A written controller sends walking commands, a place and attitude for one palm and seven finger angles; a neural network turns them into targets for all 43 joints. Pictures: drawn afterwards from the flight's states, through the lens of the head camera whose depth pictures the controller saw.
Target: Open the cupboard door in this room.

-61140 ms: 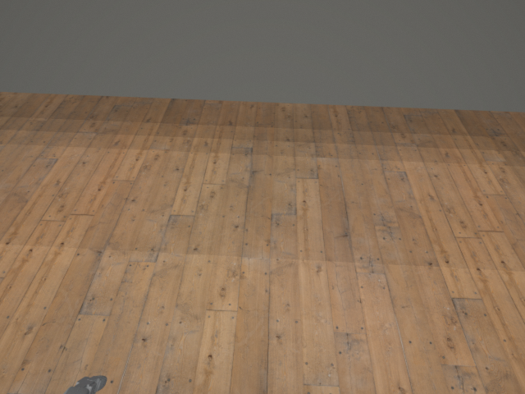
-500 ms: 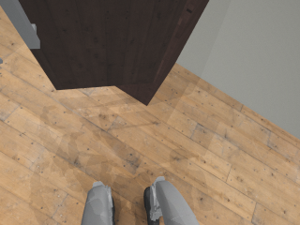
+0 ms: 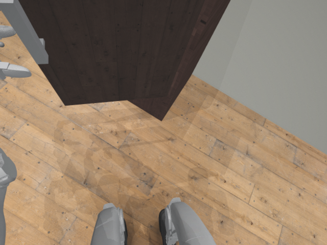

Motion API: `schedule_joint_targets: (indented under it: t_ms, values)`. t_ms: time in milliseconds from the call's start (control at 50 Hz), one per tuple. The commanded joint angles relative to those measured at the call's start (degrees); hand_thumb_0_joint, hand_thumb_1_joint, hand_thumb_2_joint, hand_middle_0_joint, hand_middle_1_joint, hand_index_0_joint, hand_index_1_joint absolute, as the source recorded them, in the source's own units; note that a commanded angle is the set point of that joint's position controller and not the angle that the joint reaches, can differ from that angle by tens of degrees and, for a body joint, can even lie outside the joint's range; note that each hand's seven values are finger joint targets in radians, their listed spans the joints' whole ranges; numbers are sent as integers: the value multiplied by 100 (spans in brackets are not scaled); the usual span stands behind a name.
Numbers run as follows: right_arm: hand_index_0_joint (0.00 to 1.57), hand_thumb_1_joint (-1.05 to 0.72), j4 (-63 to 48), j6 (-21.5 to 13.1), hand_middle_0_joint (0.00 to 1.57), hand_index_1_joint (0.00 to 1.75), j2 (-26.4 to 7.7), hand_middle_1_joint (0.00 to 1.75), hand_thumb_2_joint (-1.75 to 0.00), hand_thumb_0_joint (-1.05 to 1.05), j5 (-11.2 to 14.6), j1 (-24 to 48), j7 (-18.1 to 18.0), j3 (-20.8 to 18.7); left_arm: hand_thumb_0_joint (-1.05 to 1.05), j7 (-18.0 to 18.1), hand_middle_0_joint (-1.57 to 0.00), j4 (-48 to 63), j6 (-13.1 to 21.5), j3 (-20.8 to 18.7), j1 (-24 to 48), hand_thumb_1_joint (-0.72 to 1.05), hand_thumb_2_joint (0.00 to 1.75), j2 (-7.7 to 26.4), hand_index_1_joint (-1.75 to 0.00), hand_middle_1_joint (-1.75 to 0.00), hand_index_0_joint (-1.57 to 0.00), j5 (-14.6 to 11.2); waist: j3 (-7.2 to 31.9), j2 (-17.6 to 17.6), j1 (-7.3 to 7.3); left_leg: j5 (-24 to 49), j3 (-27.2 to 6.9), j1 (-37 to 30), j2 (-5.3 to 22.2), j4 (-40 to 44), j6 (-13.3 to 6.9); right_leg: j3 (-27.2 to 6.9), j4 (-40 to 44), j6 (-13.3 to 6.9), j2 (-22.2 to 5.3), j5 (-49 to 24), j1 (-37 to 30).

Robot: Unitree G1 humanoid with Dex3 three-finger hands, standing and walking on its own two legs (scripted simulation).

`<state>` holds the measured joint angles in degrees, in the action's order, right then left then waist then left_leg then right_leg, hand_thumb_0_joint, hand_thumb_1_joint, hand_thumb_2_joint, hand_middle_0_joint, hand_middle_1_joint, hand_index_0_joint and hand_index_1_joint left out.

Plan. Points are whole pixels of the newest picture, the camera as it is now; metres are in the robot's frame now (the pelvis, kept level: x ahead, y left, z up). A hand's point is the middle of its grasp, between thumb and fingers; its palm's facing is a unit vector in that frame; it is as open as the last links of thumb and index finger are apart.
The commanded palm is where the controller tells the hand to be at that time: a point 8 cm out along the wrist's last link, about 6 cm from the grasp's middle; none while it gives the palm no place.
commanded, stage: slide the fingers in behind the handle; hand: left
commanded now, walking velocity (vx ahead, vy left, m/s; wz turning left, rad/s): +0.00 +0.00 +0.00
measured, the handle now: (27, 26) +0.58 +0.24 +0.07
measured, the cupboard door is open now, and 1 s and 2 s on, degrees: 41 41 40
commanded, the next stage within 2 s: close the thumb around the handle in 1.06 s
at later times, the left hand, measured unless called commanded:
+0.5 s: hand (28, 44) +0.53 +0.23 +0.07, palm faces +0.09 -1.00 -0.01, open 13.9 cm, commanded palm +0.52 +0.26 +0.07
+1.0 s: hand (33, 43) +0.54 +0.22 +0.07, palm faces +0.09 -1.00 -0.01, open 13.9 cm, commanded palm +0.52 +0.26 +0.07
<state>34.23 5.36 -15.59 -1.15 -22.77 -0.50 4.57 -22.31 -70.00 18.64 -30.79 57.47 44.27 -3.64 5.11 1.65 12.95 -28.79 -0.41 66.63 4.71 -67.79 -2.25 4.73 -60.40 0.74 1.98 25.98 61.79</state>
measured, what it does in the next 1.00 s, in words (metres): stands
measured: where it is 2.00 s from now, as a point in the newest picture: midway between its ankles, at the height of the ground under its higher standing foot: (145, 243)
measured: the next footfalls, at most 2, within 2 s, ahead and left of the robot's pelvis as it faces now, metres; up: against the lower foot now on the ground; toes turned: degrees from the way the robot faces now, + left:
none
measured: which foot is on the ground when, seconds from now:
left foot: down 0.00-1.00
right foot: down 0.00-1.00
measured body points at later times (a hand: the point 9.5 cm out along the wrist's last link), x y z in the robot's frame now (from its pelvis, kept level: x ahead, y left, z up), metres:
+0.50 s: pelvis +0.00 -0.01 +0.00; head +0.17 +0.02 +0.42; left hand +0.52 +0.29 +0.07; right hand +0.00 -0.27 -0.10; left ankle +0.02 +0.09 -0.64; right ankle +0.02 -0.14 -0.64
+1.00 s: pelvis +0.00 -0.02 +0.00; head +0.17 +0.01 +0.42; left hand +0.53 +0.28 +0.07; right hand -0.01 -0.28 -0.10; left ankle +0.02 +0.09 -0.64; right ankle +0.02 -0.14 -0.64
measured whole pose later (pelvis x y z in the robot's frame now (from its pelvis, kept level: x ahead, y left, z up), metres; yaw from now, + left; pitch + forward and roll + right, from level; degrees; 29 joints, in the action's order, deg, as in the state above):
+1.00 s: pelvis +0.00 -0.02 +0.00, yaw +1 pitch +27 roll -5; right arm 35.5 4.6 -15.5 -1.2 -22.3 -0.2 3.5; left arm -16.5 -71.3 21.4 -27.7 58.2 38.3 -3.5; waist 5.4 2.1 12.6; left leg -28.5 -0.5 65.8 4.8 -67.5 -0.9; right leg 4.7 -62.2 -0.6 2.1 26.8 62.0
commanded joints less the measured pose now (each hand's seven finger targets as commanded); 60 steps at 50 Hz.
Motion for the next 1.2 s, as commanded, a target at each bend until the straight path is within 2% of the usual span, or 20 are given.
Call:
schedule_joint_targets:
  t_ms: [0, 60, 100, 180, 200, 260, 280, 300, 380, 440, 500, 540, 580, 760, 800, 840, 960, 1060, 1140, 1180]
  values:
    - [20, -90, -16, -41, 20, 30, -1220, 30, -90, 0, -16, -1209, -63, -470, 0, 14, -30, 1255, 447, 193, 2442, -50, 30, 1261, -120, -120, -30, -157, 3000, 1474, 53, 2865, -582, -3398, -84, 668, 103, -49, 527, -192, 227, -1478, -424]
    - [20, -90, -11, -38, 20, 30, -1221, 30, -90, 0, -31, -1245, -62, -491, 0, 36, -30, 1436, 519, 121, 2392, -50, 30, 1265, -120, -120, -30, -196, 3324, 1557, -39, 3193, -615, -3632, -93, 680, 131, -45, 495, -202, 219, -1623, -518]
    - [20, -90, 54, -31, 20, 30, -1185, 30, -90, 0, -34, -1238, -47, -510, 0, 72, -30, 1327, 495, 370, 2426, -50, 30, 862, -120, -120, -30, -212, 3099, 1433, 56, 3123, -645, -3678, -79, 695, 140, -15, 545, -197, 222, -1528, -362]
    - [20, -90, 83, -32, 20, 30, -1162, 30, -90, 0, -34, -1219, -43, -523, 0, 241, -30, 1306, 500, 413, 2486, -50, 30, 723, -120, -120, -30, -206, 3093, 1442, 49, 3034, -634, -3677, -99, 713, 140, -30, 556, -200, 209, -1475, -331]
    - [20, -90, 94, -32, 20, 30, -1161, 30, -90, 0, -50, -1219, -44, -511, 0, 301, -30, 1262, 494, 389, 2536, -50, 30, 743, -120, -120, -30, -191, 2973, 1346, 48, 2941, -627, -3542, -106, 736, 132, -29, 564, -199, 204, -1472, -423]
    - [20, -90, 21, -44, 20, 30, -1153, 30, -90, 0, -73, -1225, -25, -512, 0, 466, -30, 1490, 597, 114, 2453, -50, 30, 1067, -120, -120, -30, -114, 3391, 1470, -91, 3211, -559, -3569, -138, 677, 123, -90, 485, -206, 190, -1779, -724]
    - [20, -90, 2, -36, 20, 30, -1112, 30, -90, 0, -62, -1199, -3, -505, 0, 495, -30, 1323, 585, 204, 2302, -50, 30, 904, -120, -120, -30, -89, 3231, 1385, -103, 3131, -509, -3430, -160, 673, 115, -99, 502, -203, 203, -1802, -782]
    - [20, -90, 5, -35, 20, 30, -1106, 30, -90, 0, -64, -1175, 6, -500, 0, 524, -30, 1336, 599, 294, 2370, -50, 30, 820, -120, -120, -30, -81, 3092, 1226, -30, 2981, -476, -3291, -159, 671, 86, -115, 531, -183, 200, -1801, -837]
    - [20, -90, -39, -26, 20, 30, -1114, 30, -90, 0, -35, -1134, -12, -496, 0, 551, -30, 1162, 637, 215, 2297, -50, 30, 912, -120, -120, -30, -71, 2999, 1007, -27, 2709, -411, -2965, -175, 674, 53, -163, 527, -166, 197, -1786, -1010]
    - [20, -90, -41, -53, 20, 30, -1119, 30, -90, 0, -42, -1145, -24, -495, 0, 572, -30, 1272, 694, 214, 2500, -50, 30, 940, -120, -120, -30, -80, 3086, 1142, -3, 2638, -415, -3001, -190, 667, 41, -183, 494, -182, 196, -1737, -993]
    - [20, -90, -20, -64, 20, 30, -1108, 30, -90, 0, -30, -1147, -25, -501, 0, 579, -30, 1107, 674, 246, 2397, -50, 30, 886, -120, -120, -30, -66, 3049, 963, 4, 2573, -367, -2813, -194, 632, 31, -218, 514, -153, 186, -1803, -1093]
    - [20, -90, 1, -86, 20, 30, -1089, 30, -90, 0, -46, -1170, -12, -518, 0, 569, -30, 1356, 734, 409, 2561, -50, 30, 638, -120, -120, -30, -98, 3248, 1236, 12, 2722, -427, -3133, -189, 632, 51, -184, 465, -187, 189, -1781, -913]
    - [20, -90, 31, -87, 20, 30, -1101, 30, -90, 0, -32, -1160, -9, -529, 0, 588, -30, 1142, 680, 413, 2442, -50, 30, 565, -120, -120, -30, -132, 3137, 1065, 31, 2582, -412, -3045, -183, 633, 51, -190, 525, -162, 188, -1681, -879]
    - [20, -90, -1, -105, 20, 30, -1090, 30, -90, 0, -45, -1189, -16, -495, 0, 761, -30, 1191, 699, 190, 2550, -50, 30, 990, -120, -120, -30, 36, 3210, 997, -33, 2428, -313, -2597, -220, 598, -1, -289, 478, -143, 170, -1843, -1287]
    - [20, -90, -7, -109, 20, 30, -1082, 30, -90, 0, -24, -1153, -23, -489, 0, 715, -30, 1044, 645, 310, 2480, -50, 30, 846, -120, -120, -30, 4, 3007, 931, 30, 2297, -285, -2496, -216, 614, -6, -289, 526, -133, 168, -1763, -1244]
    - [20, -90, -10, -119, 20, 30, -1116, 30, -90, 0, -27, -1167, -39, -479, 0, 675, -30, 1142, 677, 155, 2561, -50, 30, 1060, -120, -120, -30, -49, 3122, 987, -14, 2300, -303, -2521, -220, 616, -11, -297, 501, -157, 175, -1753, -1302]
    - [20, -90, -8, -149, 20, 30, -1100, 30, -90, 0, -15, -1155, -43, -489, 0, 576, -30, 1139, 664, 272, 2525, -50, 30, 898, -120, -120, -30, -101, 3188, 1101, 3, 2394, -289, -2600, -217, 579, -3, -301, 488, -134, 170, -1832, -1218]
    - [20, -90, 30, -151, 20, 30, -1129, 30, -90, 0, -21, -1181, -51, -499, 0, 578, -30, 1168, 668, 189, 2590, -50, 30, 1021, -120, -120, -30, -92, 3229, 1104, 5, 2477, -334, -2690, -196, 561, 7, -266, 458, -140, 170, -1810, -1115]
    - [20, -90, 58, -149, 20, 30, -1128, 30, -90, 0, -39, -1195, -38, -512, 0, 589, -30, 1189, 679, 273, 2542, -50, 30, 807, -120, -120, -30, -127, 3183, 1226, 12, 2617, -410, -3010, -182, 605, 38, -190, 470, -175, 184, -1697, -846]
    - [20, -90, 59, -144, 20, 30, -1145, 30, -90, 0, -42, -1192, -37, -520, 0, 594, -31, 1253, 679, 213, 2530, -39, 35, 902, -121, -121, -31, -118, 3330, 1193, -26, 2658, -425, -3050, -176, 609, 55, -185, 458, -164, 177, -1734, -926]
